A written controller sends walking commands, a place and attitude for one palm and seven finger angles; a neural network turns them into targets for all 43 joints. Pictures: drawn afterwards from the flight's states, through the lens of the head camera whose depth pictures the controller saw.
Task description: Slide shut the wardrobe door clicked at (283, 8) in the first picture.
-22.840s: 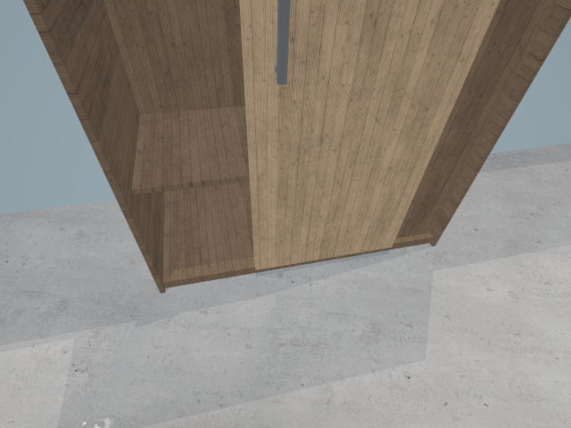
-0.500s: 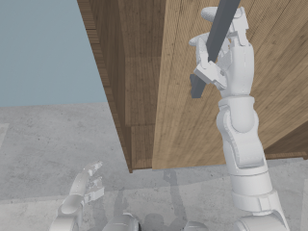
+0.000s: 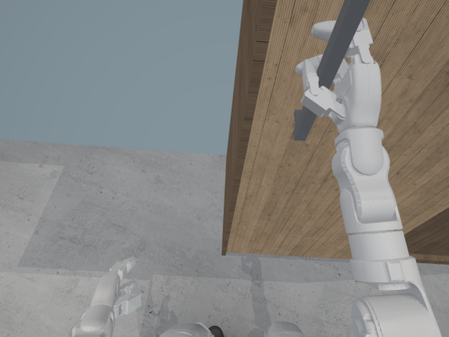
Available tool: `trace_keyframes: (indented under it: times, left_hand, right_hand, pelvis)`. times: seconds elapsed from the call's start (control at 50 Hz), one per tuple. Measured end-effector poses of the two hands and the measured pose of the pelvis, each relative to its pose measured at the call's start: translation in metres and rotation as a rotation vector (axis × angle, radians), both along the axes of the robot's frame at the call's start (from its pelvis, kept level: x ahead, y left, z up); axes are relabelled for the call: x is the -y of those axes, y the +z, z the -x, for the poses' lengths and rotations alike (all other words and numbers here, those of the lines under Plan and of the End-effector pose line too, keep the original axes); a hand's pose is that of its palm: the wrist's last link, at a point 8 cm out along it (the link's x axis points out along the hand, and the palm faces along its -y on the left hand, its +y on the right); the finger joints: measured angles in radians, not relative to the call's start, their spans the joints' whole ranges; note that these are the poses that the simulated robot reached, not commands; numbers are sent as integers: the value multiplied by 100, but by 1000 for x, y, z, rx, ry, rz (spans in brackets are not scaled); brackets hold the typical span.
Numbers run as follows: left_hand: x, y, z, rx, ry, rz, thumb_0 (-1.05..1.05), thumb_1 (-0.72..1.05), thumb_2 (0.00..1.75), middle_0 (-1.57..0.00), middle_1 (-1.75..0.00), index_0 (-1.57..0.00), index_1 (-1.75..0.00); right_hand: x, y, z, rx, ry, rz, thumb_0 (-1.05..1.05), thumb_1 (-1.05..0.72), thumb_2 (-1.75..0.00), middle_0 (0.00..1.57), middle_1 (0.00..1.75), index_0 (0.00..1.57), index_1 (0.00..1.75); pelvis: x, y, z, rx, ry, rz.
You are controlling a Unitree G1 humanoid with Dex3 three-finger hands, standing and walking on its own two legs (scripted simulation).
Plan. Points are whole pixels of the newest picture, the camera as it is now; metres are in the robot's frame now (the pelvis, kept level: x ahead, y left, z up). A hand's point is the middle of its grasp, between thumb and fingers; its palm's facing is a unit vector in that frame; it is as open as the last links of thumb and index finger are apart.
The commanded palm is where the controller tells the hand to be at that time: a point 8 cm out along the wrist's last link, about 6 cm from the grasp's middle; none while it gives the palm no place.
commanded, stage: step sideways, sliding the door along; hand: right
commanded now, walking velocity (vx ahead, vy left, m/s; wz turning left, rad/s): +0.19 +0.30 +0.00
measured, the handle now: (329, 48) +0.45 -0.11 +0.27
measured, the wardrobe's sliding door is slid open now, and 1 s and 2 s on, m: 0.00 0.00 0.00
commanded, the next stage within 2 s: stop walking and hold the door there in 0.24 s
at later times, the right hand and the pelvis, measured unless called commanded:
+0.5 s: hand (307, 85) +0.41 -0.09 +0.23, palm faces +0.38 +0.90 -0.22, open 6.2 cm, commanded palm +0.37 -0.13 +0.23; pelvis +0.00 +0.15 +0.00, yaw -2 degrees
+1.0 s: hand (306, 84) +0.41 -0.09 +0.23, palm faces +0.37 +0.91 -0.17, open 6.0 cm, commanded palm +0.37 -0.13 +0.23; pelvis +0.02 +0.15 +0.01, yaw +3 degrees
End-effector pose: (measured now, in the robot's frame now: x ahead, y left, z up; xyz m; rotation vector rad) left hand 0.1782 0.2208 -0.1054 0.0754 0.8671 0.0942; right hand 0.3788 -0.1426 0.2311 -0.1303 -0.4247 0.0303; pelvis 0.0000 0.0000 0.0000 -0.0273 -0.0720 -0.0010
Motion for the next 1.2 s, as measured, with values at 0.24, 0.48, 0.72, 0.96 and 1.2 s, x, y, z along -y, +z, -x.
trace_keyframes:
  times: [0.24,0.48,0.72,0.96,1.2]
  left_hand:
    - [-60,-9,35,-53,-50,-21,1,91,90,-20,-30,-20,-30]
    - [-150,-10,15,-70,-71,-56,1,91,90,-21,-30,-20,-30]
    - [-225,44,19,95,102,-207,1,91,90,-20,-30,-20,-30]
    - [-200,27,53,-5,135,-170,1,91,90,-20,-30,-20,-30]
    - [-169,20,53,-33,108,-130,1,91,90,-21,-30,-21,-30]
  right_hand:
    - [-11,1,5,-34,-175,-77,0,-79,-85,45,140,17,135]
    - [-14,4,7,-59,-396,69,-8,-69,-84,45,140,25,134]
    - [-17,5,8,-84,-426,19,-6,-70,-83,45,140,29,138]
    - [-14,4,7,-61,-398,33,-6,-69,-82,46,140,29,137]
    - [-13,3,6,-39,-373,26,-6,-70,-83,46,140,28,137]
  pelvis:
    - [-64,-4,21,-8,-15,-2]
    - [-152,-2,7,1,-35,-40]
    - [-160,10,-9,-22,21,-39]
    - [-155,12,-15,-42,47,-47]
    - [-147,12,-19,-49,58,-46]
